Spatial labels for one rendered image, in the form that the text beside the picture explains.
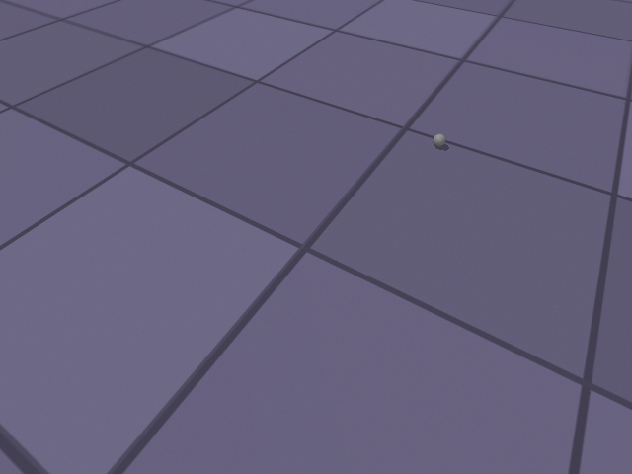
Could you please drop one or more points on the ball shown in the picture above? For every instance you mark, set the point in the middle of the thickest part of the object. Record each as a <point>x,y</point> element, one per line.
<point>439,140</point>

